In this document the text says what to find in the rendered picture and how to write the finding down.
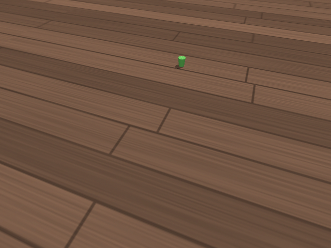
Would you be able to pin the cup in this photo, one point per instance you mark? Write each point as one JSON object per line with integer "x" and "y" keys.
{"x": 181, "y": 60}

